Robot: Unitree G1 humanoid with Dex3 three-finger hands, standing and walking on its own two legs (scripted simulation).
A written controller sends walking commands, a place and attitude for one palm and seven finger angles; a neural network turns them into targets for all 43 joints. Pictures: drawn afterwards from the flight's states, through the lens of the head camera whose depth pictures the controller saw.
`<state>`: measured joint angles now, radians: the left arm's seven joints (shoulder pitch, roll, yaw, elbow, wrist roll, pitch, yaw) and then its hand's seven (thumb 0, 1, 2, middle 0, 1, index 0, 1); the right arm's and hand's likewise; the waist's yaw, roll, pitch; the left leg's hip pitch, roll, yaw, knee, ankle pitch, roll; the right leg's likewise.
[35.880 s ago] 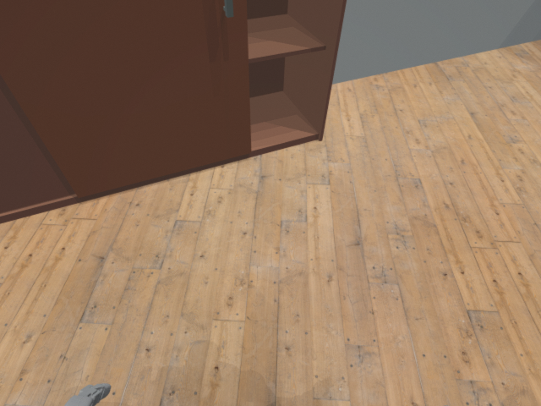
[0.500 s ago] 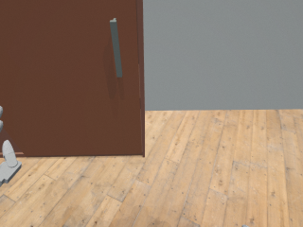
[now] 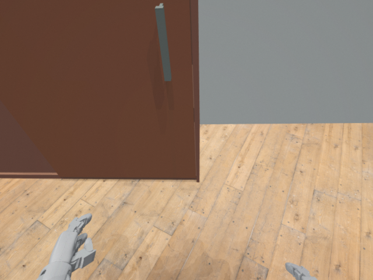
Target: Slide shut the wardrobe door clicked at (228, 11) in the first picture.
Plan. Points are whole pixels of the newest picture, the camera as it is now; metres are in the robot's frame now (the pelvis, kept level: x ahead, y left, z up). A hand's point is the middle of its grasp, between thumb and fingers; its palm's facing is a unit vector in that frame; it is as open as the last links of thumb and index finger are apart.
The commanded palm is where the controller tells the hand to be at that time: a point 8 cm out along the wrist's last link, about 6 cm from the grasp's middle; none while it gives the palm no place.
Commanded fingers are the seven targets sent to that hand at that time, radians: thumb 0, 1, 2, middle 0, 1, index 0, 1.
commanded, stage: let the arm hang, fingers relaxed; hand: left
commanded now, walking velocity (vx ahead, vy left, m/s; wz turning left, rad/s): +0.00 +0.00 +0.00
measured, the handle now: (164, 44) +0.82 +0.11 +0.15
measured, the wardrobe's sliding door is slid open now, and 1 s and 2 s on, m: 0.00 0.00 0.00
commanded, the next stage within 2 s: look to check the result in 0.92 s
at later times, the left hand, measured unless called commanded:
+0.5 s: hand out of the picture +0.03 +0.28 -0.14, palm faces -0.06 -0.94 -0.34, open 7.3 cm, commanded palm none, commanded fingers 0.00 0.90 0.90 -0.20 -0.30 -0.20 -0.30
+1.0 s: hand out of the picture +0.13 +0.25 -0.14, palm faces -0.09 -0.96 -0.27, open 7.4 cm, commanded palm none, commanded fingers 0.00 0.90 0.90 -0.20 -0.30 -0.20 -0.30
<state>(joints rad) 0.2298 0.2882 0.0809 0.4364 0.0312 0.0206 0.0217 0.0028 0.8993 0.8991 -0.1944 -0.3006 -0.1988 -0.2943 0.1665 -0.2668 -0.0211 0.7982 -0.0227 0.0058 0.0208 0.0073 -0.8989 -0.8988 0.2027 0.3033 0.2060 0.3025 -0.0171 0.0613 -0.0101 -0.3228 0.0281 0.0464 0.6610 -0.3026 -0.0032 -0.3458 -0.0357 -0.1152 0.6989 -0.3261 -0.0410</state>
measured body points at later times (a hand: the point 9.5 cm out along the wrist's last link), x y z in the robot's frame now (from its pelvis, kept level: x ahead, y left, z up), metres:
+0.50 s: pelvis +0.02 +0.04 +0.03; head +0.04 +0.03 +0.47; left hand +0.04 +0.33 -0.11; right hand +0.03 -0.22 -0.13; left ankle +0.03 +0.13 -0.72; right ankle +0.03 -0.09 -0.72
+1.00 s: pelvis +0.04 +0.04 +0.03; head +0.06 +0.04 +0.48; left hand +0.13 +0.30 -0.12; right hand +0.09 -0.24 -0.12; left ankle +0.03 +0.13 -0.72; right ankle +0.03 -0.09 -0.72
